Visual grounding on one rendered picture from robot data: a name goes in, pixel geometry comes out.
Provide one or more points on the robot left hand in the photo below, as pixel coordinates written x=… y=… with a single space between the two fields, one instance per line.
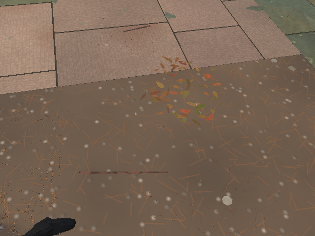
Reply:
x=50 y=227

